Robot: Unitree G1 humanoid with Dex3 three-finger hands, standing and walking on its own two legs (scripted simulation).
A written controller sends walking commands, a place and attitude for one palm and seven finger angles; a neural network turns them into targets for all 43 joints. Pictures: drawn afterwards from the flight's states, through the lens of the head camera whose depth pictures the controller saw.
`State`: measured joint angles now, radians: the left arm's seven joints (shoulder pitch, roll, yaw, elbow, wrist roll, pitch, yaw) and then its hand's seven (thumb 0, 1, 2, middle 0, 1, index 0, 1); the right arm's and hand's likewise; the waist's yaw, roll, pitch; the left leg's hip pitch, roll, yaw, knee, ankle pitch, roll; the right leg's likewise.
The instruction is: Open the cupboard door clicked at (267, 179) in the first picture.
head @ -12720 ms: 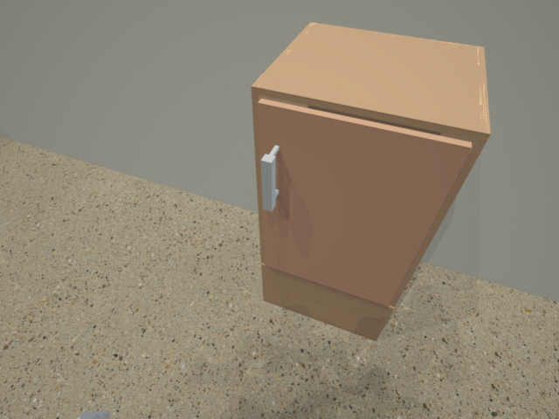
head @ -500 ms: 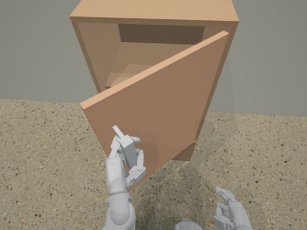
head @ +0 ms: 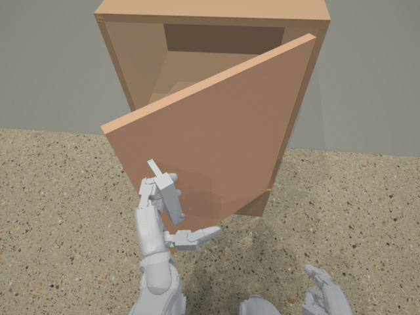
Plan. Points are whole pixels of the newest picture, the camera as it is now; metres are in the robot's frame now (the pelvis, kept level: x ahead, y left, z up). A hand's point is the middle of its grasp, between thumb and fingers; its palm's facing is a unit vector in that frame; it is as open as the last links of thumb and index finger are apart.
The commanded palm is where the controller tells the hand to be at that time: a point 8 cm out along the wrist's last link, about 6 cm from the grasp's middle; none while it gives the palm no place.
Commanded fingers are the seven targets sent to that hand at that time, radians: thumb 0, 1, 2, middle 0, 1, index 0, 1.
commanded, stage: open thumb and fingers to let go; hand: left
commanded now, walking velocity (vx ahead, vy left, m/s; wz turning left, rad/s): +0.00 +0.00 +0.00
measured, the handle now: (165, 193) +0.33 +0.10 +0.04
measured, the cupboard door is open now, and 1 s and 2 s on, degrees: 41 43 43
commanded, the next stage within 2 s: slide the hand sideways off the handle in 0.30 s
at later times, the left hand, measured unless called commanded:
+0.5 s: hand (177, 224) +0.28 +0.07 +0.04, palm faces +0.03 -1.00 -0.03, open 15.3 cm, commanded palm +0.25 +0.10 +0.04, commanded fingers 0.00 -0.50 0.30 -0.15 -0.30 -0.15 -0.30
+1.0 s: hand (162, 251) +0.23 +0.09 +0.04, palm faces -0.15 -0.99 +0.02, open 16.1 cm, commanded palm +0.21 +0.15 +0.04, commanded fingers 0.00 -0.50 0.30 -0.15 -0.30 -0.15 -0.30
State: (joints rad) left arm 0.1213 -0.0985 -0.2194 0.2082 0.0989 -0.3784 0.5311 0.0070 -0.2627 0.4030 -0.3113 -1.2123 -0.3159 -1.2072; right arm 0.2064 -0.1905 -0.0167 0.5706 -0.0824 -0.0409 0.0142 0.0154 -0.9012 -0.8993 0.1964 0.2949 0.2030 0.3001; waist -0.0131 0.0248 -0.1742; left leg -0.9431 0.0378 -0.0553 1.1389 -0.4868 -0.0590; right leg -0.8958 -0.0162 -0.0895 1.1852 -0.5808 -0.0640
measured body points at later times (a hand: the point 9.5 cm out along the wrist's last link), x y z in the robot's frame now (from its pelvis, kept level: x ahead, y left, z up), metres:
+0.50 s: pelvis +0.00 +0.03 +0.00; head +0.06 +0.02 +0.44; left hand +0.27 +0.12 +0.04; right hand +0.18 -0.19 -0.10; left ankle +0.04 +0.17 -0.64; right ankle +0.00 -0.08 -0.64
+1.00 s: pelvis -0.01 +0.05 -0.01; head +0.06 +0.05 +0.43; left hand +0.23 +0.14 +0.04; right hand +0.17 -0.17 -0.09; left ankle +0.04 +0.17 -0.64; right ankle +0.00 -0.08 -0.64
